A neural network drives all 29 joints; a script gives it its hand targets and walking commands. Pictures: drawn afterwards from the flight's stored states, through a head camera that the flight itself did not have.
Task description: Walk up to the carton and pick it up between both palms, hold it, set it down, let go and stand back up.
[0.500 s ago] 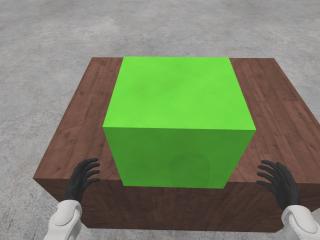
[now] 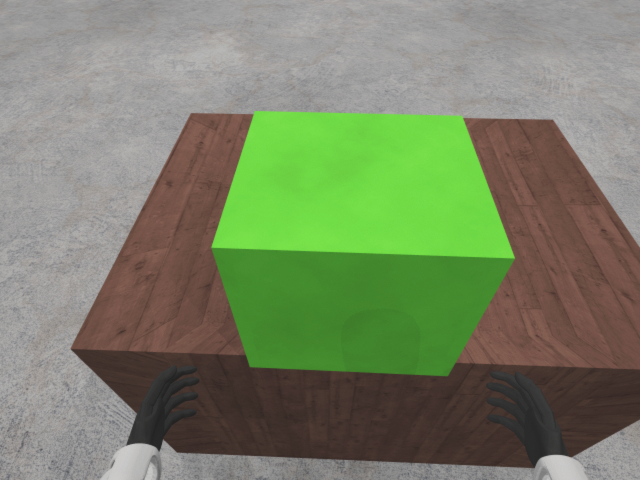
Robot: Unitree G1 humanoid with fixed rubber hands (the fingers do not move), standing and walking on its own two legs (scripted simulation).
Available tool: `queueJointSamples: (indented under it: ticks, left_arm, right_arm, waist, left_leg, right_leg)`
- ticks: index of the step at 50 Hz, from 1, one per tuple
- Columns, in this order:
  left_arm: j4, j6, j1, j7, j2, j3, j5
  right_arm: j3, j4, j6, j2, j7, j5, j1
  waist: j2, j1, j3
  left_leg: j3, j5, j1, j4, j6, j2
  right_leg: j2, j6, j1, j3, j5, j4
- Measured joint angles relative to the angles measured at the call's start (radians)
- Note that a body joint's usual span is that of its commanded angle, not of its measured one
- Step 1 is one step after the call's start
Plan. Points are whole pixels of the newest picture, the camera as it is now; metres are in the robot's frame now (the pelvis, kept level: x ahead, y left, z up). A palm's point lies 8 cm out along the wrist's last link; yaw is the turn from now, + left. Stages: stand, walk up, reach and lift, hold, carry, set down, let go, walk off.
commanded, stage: set down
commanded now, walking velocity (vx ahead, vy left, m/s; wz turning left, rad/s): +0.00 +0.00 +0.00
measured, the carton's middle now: (352, 245) +0.46 -0.03 +0.01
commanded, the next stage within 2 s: let go in 0.66 s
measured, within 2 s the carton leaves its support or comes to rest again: neither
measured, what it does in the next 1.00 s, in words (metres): stands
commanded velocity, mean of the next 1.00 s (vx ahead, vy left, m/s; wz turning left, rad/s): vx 0.00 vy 0.00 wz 0.00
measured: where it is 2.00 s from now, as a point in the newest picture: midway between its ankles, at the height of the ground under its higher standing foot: outside the picture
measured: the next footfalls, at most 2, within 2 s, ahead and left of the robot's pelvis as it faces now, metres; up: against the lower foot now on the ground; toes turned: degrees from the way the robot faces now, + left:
none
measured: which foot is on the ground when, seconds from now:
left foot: down 0.00-1.00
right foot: down 0.00-1.00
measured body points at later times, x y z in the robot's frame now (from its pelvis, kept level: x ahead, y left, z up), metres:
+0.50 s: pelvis +0.01 +0.00 +0.00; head +0.02 +0.01 +0.45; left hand +0.18 +0.23 -0.08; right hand +0.18 -0.23 -0.08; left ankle -0.01 +0.11 -0.74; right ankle +0.01 -0.10 -0.74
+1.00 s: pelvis +0.00 +0.00 +0.00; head +0.01 +0.00 +0.45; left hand +0.17 +0.23 -0.09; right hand +0.16 -0.22 -0.09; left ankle -0.01 +0.10 -0.74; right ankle +0.01 -0.10 -0.74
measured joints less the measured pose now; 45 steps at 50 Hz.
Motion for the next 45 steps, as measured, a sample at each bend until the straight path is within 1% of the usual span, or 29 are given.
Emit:
queueJointSamples:
  ticks: [5, 9, 17, 23, 33, 45]
  left_arm:
    - [-0.032, 0.02, 0.028, 0.012, -0.011, 0.003, 0.014]
    - [-0.024, 0.052, 0.04, 0.007, -0.025, 0.013, 0.038]
    - [-0.032, 0.091, 0.075, 0.018, -0.051, 0.02, 0.078]
    - [-0.041, 0.121, 0.095, 0.025, -0.065, 0.023, 0.103]
    - [-0.05, 0.178, 0.108, 0.02, -0.072, 0.034, 0.134]
    - [-0.072, 0.273, 0.107, 0.013, -0.069, 0.037, 0.162]
  right_arm:
    - [-0.01, -0.013, 0.003, 0.021, 0.003, -0.031, 0.023]
    - [-0.007, 0.004, 0.012, 0.028, 0.001, -0.053, 0.029]
    - [-0.014, 0.036, 0.009, 0.048, 0.008, -0.1, 0.056]
    - [-0.017, 0.064, -0.002, 0.058, 0.01, -0.131, 0.064]
    - [-0.022, 0.097, -0.007, 0.073, 0.005, -0.176, 0.07]
    - [-0.026, 0.107, 0.024, 0.089, 0.004, -0.217, 0.068]
  waist:
    - [-0.001, 0.005, 0.002]
    - [-0.001, 0.008, 0.008]
    - [0.0, 0.02, 0.017]
    - [0.002, 0.021, 0.025]
    - [-0.005, 0.023, 0.034]
    - [-0.008, 0.021, 0.046]
  left_leg:
    - [0.002, 0.002, 0.017, -0.014, 0.001, 0.0]
    - [0.005, 0.005, 0.038, -0.027, 0.002, 0.001]
    - [0.011, 0.0, 0.054, -0.032, 0.002, 0.003]
    - [0.013, -0.003, 0.057, -0.03, 0.001, 0.005]
    - [0.017, -0.004, 0.067, -0.033, -0.001, 0.008]
    - [0.02, -0.001, 0.074, -0.033, -0.004, 0.01]
  right_leg:
    - [0.0, 0.001, 0.017, 0.002, 0.003, -0.015]
    - [0.001, 0.002, 0.037, 0.005, 0.008, -0.03]
    - [0.003, 0.003, 0.053, 0.011, 0.007, -0.037]
    - [0.004, 0.002, 0.056, 0.011, 0.004, -0.036]
    - [0.006, 0.0, 0.063, 0.012, 0.001, -0.033]
    - [0.006, -0.003, 0.067, 0.009, 0.003, -0.03]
